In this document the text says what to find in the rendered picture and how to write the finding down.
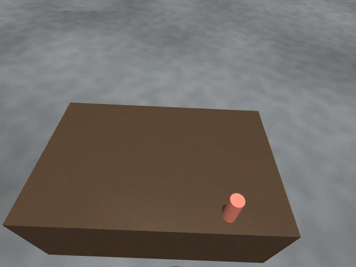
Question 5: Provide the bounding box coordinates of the can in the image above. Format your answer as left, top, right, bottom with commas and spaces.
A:
222, 193, 245, 223

